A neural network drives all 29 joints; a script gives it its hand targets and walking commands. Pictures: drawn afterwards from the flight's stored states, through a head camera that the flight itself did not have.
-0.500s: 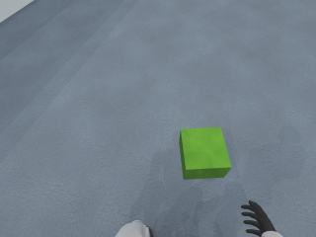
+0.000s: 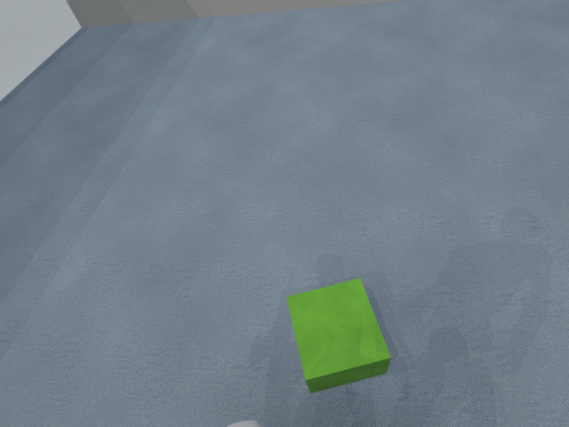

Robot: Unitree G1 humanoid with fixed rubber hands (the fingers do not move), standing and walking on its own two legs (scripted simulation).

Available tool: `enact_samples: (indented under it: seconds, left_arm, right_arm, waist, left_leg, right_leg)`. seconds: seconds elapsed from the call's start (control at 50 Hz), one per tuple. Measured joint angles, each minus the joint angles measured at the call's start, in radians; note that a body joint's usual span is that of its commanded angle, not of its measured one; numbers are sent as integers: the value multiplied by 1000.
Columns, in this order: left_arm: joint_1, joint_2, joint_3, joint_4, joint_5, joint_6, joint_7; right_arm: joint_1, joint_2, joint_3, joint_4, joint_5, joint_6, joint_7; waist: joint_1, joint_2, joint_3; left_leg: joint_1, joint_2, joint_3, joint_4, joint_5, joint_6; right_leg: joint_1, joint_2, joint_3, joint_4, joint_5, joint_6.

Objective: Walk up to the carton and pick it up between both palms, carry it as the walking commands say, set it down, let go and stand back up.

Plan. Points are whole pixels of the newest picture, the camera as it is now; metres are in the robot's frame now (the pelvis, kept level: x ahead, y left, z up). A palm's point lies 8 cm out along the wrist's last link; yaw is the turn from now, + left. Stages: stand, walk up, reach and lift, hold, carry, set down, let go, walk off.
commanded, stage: walk up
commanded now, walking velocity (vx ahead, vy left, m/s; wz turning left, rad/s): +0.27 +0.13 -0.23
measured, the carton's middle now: (335, 334) +0.47 -0.05 -0.69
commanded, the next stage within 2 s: none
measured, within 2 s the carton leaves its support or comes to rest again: neither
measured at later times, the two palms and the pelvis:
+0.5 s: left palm out of the picture +0.09 +0.25 -0.15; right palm out of the picture +0.07 -0.22 -0.13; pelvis +0.02 +0.02 +0.00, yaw -5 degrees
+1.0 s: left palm out of the picture +0.04 +0.20 -0.14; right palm out of the picture -0.05 -0.23 -0.15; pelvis +0.01 -0.01 +0.00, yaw -4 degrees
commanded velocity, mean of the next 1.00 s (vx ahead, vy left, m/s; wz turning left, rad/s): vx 0.01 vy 0.01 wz -0.07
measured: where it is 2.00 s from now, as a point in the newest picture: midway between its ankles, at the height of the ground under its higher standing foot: outside the picture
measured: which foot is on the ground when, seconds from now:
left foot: up 0.00-0.28, down 0.30-1.00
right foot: down 0.00-0.32, up 0.34-0.60, down 0.62-1.00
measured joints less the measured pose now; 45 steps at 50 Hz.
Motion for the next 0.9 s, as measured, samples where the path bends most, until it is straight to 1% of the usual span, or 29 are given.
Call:
enact_samples:
  seconds: [0.06, 0.1, 0.16, 0.24, 0.28, 0.3, 0.32, 0.36, 0.38, 0.42, 0.46, 0.5, 0.54, 0.56, 0.6, 0.62, 0.66, 0.74, 0.9]
  left_arm:
    - [73, 2, 1, 30, 2, -14, 8]
    - [113, 1, -4, 39, 1, -16, 18]
    - [145, 2, -12, 39, 3, -8, 28]
    - [138, 6, -19, 26, 8, 18, 39]
    - [123, 8, -19, 20, 2, 32, 43]
    - [117, 7, -19, 16, -2, 39, 44]
    - [103, 9, -18, 14, -3, 45, 44]
    - [70, 12, -9, 11, -5, 64, 47]
    - [56, 12, -6, 10, -3, 72, 46]
    - [36, 13, -1, 15, 2, 80, 41]
    - [24, 14, 4, 21, 7, 83, 36]
    - [19, 16, 5, 26, 8, 86, 36]
    - [16, 18, 4, 32, 5, 86, 39]
    - [16, 18, 2, 36, 3, 84, 41]
    - [20, 21, -4, 45, -1, 74, 45]
    - [22, 19, -7, 53, 0, 67, 47]
    - [31, 12, -17, 71, -1, 56, 45]
    - [52, -1, -28, 93, -5, 39, 42]
    - [69, -23, -37, 107, -8, 28, 43]
  right_arm:
    - [-45, -1, -5, -16, -5, 14, -1]
    - [-76, -1, -8, -31, 0, 32, -13]
    - [-122, 11, -4, -57, 13, 48, -33]
    - [-146, 36, 10, -75, 16, 60, -45]
    - [-143, 49, 18, -76, 19, 54, -49]
    - [-136, 50, 21, -78, 17, 46, -50]
    - [-129, 54, 23, -76, 10, 36, -53]
    - [-119, 68, 32, -64, 10, 27, -52]
    - [-114, 73, 36, -59, 10, 22, -50]
    - [-108, 79, 43, -54, 9, 17, -50]
    - [-109, 82, 45, -54, 7, 13, -51]
    - [-109, 81, 46, -53, 6, 8, -51]
    - [-105, 80, 46, -47, 5, 5, -50]
    - [-101, 78, 46, -41, 5, 5, -49]
    - [-87, 76, 45, -22, 11, 7, -45]
    - [-82, 72, 44, -9, 16, 8, -42]
    - [-68, 66, 41, 17, 27, 13, -37]
    - [-28, 63, 39, 57, 25, 21, -30]
    - [29, 75, 49, 108, 17, 18, -31]
  waist:
    - [32, -1, 0]
    - [43, -2, 12]
    - [43, -12, 26]
    - [48, -31, 20]
    - [49, -43, 10]
    - [46, -39, 0]
    - [42, -46, -3]
    - [42, -73, -5]
    - [41, -80, -7]
    - [36, -85, -11]
    - [29, -82, -15]
    - [20, -75, -19]
    - [9, -68, -21]
    - [5, -64, -22]
    - [4, -63, -23]
    - [5, -57, -21]
    - [0, -37, -17]
    - [-3, -21, -28]
    - [-5, -29, -40]
  left_leg:
    - [-42, -16, -11, -4, 52, 3]
    - [-51, -33, -24, -47, 54, 6]
    - [-43, -56, -37, -157, 38, 22]
    - [15, -75, -21, -307, 24, 42]
    - [85, -82, -3, -437, 72, 51]
    - [129, -75, -5, -522, 108, 55]
    - [142, -73, -5, -553, 161, 76]
    - [144, -77, 3, -537, 144, 96]
    - [152, -76, 7, -546, 136, 99]
    - [169, -71, 14, -577, 141, 99]
    - [172, -64, 20, -597, 155, 99]
    - [166, -57, 25, -603, 163, 98]
    - [155, -54, 26, -599, 165, 94]
    - [150, -53, 25, -595, 165, 92]
    - [140, -59, 28, -584, 164, 85]
    - [137, -59, 28, -579, 164, 80]
    - [154, -53, 20, -608, 183, 67]
    - [175, -46, 10, -654, 214, 56]
    - [175, -30, -3, -657, 218, 40]
  right_leg:
    - [46, 8, 12, -62, 15, -5]
    - [64, 11, 22, -78, 17, -6]
    - [66, 25, 28, -73, 11, -9]
    - [51, 50, 27, -32, -16, -8]
    - [39, 62, 28, 3, -36, -2]
    - [30, 76, 24, 25, -49, 2]
    - [21, 77, 19, 54, -68, 6]
    - [-1, 78, 38, 132, -186, 15]
    - [-11, 81, 49, 178, -220, 21]
    - [-28, 82, 60, 257, -241, 34]
    - [-31, 76, 60, 295, -250, 49]
    - [-16, 69, 57, 278, -262, 58]
    - [18, 63, 53, 213, -257, 60]
    - [43, 60, 50, 157, -232, 57]
    - [110, 50, 46, 5, -122, 47]
    - [130, 49, 44, -39, -81, 40]
    - [140, 57, 36, -53, -67, 31]
    - [155, 66, 25, -80, -62, 19]
    - [162, 84, 14, -91, -56, 1]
